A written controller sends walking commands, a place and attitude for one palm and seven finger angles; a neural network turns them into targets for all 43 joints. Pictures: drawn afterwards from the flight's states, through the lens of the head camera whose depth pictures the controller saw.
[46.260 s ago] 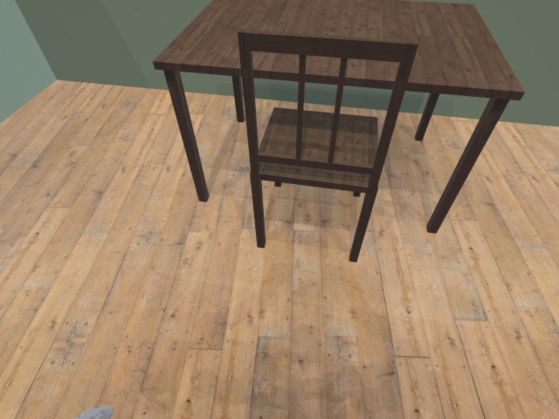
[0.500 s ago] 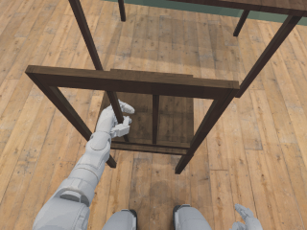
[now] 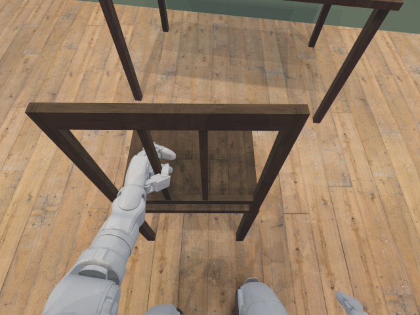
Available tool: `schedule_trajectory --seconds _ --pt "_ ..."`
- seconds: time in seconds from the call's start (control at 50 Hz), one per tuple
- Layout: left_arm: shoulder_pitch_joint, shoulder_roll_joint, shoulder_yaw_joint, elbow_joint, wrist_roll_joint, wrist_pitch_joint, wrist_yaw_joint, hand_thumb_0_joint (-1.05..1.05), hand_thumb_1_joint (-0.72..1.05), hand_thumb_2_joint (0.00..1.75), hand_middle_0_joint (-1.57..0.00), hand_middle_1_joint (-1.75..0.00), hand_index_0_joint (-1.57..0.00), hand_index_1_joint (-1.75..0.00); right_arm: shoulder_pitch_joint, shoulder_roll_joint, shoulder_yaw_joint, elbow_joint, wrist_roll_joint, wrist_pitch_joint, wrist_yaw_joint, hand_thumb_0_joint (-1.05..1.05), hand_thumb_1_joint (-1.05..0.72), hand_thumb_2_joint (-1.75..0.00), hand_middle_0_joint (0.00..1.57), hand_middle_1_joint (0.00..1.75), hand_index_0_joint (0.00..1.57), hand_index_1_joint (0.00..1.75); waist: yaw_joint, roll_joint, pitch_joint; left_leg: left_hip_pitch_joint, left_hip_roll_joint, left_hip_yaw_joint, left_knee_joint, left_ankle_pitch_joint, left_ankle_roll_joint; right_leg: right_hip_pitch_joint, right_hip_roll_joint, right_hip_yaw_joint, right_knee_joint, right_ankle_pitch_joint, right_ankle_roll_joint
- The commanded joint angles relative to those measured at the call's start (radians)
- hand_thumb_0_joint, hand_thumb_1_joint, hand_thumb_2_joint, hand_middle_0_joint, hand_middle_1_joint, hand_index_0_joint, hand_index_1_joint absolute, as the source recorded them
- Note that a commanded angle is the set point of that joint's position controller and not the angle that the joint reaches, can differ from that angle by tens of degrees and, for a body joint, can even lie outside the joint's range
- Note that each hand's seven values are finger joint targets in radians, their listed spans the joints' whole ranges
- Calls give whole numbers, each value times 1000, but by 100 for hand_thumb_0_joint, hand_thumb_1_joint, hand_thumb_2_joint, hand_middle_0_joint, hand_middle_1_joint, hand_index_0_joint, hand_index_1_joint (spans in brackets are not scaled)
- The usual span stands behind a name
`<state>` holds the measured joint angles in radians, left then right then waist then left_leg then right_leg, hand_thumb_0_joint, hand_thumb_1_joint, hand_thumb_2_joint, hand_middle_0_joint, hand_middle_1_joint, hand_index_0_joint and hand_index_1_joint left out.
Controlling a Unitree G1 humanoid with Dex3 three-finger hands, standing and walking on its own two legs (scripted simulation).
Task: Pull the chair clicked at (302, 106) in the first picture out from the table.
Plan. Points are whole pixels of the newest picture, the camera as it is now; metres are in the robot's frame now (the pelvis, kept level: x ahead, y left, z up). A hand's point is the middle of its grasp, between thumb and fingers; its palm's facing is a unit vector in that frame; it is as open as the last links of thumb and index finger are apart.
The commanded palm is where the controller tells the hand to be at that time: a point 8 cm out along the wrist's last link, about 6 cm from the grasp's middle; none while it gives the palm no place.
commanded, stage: step backward, pulling the chair out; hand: left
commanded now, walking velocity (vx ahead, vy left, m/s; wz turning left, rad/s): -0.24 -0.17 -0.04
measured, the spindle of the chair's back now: (158, 170) +0.40 +0.13 -0.06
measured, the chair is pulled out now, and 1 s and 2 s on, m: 0.57 0.74 0.74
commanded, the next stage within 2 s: stop walking, hand still on the chair in 0.14 s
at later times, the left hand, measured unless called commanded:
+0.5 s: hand (150, 235) +0.25 +0.12 -0.04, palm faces -0.06 -0.99 -0.16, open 4.8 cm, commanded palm +0.24 +0.17 -0.03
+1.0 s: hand (141, 257) +0.21 +0.13 -0.04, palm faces +0.01 -0.99 -0.17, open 4.9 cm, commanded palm +0.20 +0.18 -0.03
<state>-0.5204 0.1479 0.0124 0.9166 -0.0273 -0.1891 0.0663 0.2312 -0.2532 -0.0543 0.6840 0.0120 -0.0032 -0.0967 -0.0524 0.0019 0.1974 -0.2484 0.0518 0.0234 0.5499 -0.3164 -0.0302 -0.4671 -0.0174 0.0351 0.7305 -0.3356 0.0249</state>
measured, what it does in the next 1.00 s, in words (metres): steps on the spot: right foot, then left foot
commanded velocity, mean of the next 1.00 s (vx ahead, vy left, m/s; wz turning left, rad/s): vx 0.02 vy -0.03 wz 0.00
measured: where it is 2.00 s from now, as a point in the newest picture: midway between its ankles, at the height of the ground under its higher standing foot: outside the picture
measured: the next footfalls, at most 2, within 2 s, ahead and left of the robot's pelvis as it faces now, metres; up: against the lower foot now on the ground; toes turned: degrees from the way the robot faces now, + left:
right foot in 0.10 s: +0.05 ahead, -0.14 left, +0.00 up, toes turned -1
left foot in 0.34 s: -0.05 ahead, +0.14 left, +0.00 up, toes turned +1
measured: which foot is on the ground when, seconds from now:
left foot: down 0.00-0.16, up 0.18-0.32, down 0.34-1.00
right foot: up 0.00-0.08, down 0.10-0.38, up 0.40-0.50, down 0.52-1.00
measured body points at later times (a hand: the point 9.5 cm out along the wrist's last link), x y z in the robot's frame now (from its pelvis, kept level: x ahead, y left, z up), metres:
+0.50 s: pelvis -0.09 +0.01 +0.00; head -0.04 +0.00 +0.44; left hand +0.25 +0.17 -0.02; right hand -0.01 -0.25 -0.13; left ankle -0.09 +0.14 -0.73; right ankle -0.06 -0.11 -0.73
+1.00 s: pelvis -0.07 +0.01 +0.01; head -0.06 -0.01 +0.46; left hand +0.21 +0.18 -0.02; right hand +0.05 -0.25 -0.11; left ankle -0.09 +0.14 -0.73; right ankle -0.07 -0.11 -0.73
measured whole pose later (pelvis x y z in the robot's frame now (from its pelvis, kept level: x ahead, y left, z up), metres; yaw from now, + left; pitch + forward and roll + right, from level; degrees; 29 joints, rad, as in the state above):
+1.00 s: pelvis -0.07 +0.01 +0.01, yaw -1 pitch -2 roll +0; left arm -0.16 0.11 -0.02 0.75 -0.04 -0.13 0.08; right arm 0.21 -0.24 -0.01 0.69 0.04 0.03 -0.10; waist -0.02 0.05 0.05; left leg -0.13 0.04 0.03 0.45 -0.28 -0.02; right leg -0.17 0.01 -0.01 0.43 -0.22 0.00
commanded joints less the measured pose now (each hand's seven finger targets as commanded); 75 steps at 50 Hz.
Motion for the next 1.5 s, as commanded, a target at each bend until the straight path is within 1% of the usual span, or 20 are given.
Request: schedule_trajectory --seconds 0.0,0.06,0.1,0.12,0.16,0.22,0.3,0.36,0.38,0.46,0.56,0.62,0.76,1.22,1.24,1.26,1.32,1.44,1.46,1.48 --pt "-329 101 12 -186 18 -85 -13 0 90 90 -50 -145 -50 -145 78 -115 -36 -61 2 -19 47 0 -90 -90 20 30 20 30 20 209 -426 372 276 -170 21 949 122 73 -10 -2 -114 -10 -35" --pt "-317 133 12 -120 32 -86 -23 0 90 90 -50 -145 -50 -145 101 -122 -22 -48 8 -13 46 0 -90 -90 20 30 20 30 15 140 -418 245 248 -162 78 749 82 281 -17 -3 -384 249 -42" --pt "-362 170 21 -108 36 -94 -14 0 90 90 -50 -145 -50 -145 94 -103 -14 -43 24 -17 34 0 -90 -90 20 30 20 30 -3 5 -417 75 145 -49 117 355 26 390 -138 49 -363 549 -69" --pt "-329 243 76 -79 15 -77 -4 0 90 90 -50 -145 -50 -145 111 -128 -36 -33 39 -13 19 0 -90 -90 20 30 20 30 12 -195 -459 -7 78 -35 182 53 -5 431 -208 150 -335 636 -112" --pt "-306 216 75 -20 7 -67 2 0 90 90 -50 -145 -50 -145 58 -107 -26 -35 39 -26 5 0 -90 -90 20 30 20 30 46 -201 -443 -120 23 -93 350 -224 -5 363 -305 218 -342 576 -168" --pt "-314 231 89 -23 8 -56 11 0 90 90 -50 -145 -50 -145 50 -104 0 -16 39 -33 0 0 -90 -90 20 30 20 30 36 -98 -465 -115 8 -90 333 -182 0 363 -297 175 -290 605 -173" --pt "-250 176 64 -271 -7 -33 15 0 90 90 -50 -145 -50 -145 35 -87 11 -79 26 -29 -21 0 -90 -90 20 30 20 30 21 -136 -476 98 -9 1 -98 29 33 296 -186 97 -269 120 -87" --pt "-233 101 0 -299 -9 -9 -5 0 90 90 -50 -145 -50 -145 -12 -103 7 -111 19 -15 -16 0 -90 -90 20 30 20 30 22 281 -379 34 199 -264 -275 -32 163 192 8 -61 15 -102 -7" --pt "-240 115 13 -300 2 3 -4 0 90 90 -50 -145 -50 -145 -12 -96 2 -110 13 -6 -6 0 -90 -90 20 30 20 30 25 294 -338 -46 222 -298 -297 -19 202 222 22 -49 135 -81 -8" --pt "-137 97 -1 -282 5 9 -11 0 90 90 -50 -145 -50 -145 26 -111 1 -98 22 10 22 0 -90 -90 20 30 20 30 45 64 -334 65 152 -187 -72 215 132 313 -11 -34 -301 28 -27" --pt "-80 100 -15 -260 -3 5 2 0 90 90 -50 -145 -50 -145 17 -103 0 -70 31 -6 8 0 -90 -90 20 30 20 30 22 -97 -332 83 55 -69 -112 32 63 315 -75 77 -375 4 -65" --pt "-11 119 -1 -291 0 1 13 0 90 90 -50 -145 -50 -145 -1 -95 8 -62 22 -20 -3 0 -90 -90 20 30 20 30 26 42 -308 137 73 -75 -147 135 74 268 -60 52 -350 93 -55" --pt "108 121 19 -318 -1 1 19 0 90 90 -50 -145 -50 -145 -28 -85 10 -73 20 -19 -6 0 -90 -90 20 30 20 30 34 -44 -345 158 74 -62 -112 319 56 359 -92 60 -347 367 -51" --pt "130 136 17 -418 -7 16 28 0 90 90 -50 -145 -50 -145 -55 -84 13 -118 20 12 -15 0 -90 -90 20 30 20 30 37 5 -343 176 82 -77 -154 340 58 363 -94 38 -370 361 -48" --pt "210 72 -3 -358 -64 46 6 0 78 84 -50 -145 -50 -145 -47 -120 11 -93 53 -9 24 0 -90 -90 20 30 20 30 -16 -163 -299 25 18 -36 -151 233 61 282 -41 -68 -331 318 -36" --pt "154 106 21 -452 -63 34 -5 0 66 78 -50 -145 -50 -145 -54 -129 5 -105 50 -26 36 0 -90 -90 20 30 20 30 -4 -185 -331 -4 11 -23 -132 217 68 280 -35 -60 -306 335 -35" --pt "192 116 2 -592 -30 32 -7 0 30 61 -50 -145 -50 -145 -40 -109 3 -127 40 -80 61 0 -90 -90 20 30 20 30 2 34 -393 8 -10 -13 -88 225 63 245 -28 -58 -271 307 -41" --pt "224 61 -27 -612 -37 128 -2 0 -43 26 -47 -138 -47 -138 -17 -120 0 -141 40 -110 77 0 -90 -90 20 30 20 30 -7 -8 -444 -40 -15 -24 -32 227 55 174 -8 -86 -210 279 -36" --pt "182 188 77 -627 -34 135 5 0 -55 20 -45 -130 -45 -130 -9 -138 -3 -137 39 -105 71 0 -90 -90 20 30 20 30 3 -18 -464 -51 -15 -29 -28 217 57 186 -9 -76 -198 278 -37" --pt "162 148 42 -662 -32 140 2 0 -55 20 -43 -123 -43 -123 -11 -126 -1 -150 36 -108 65 0 -90 -90 20 30 20 30 -1 -3 -487 -46 -21 -20 -22 216 59 191 -8 -77 -189 284 -34"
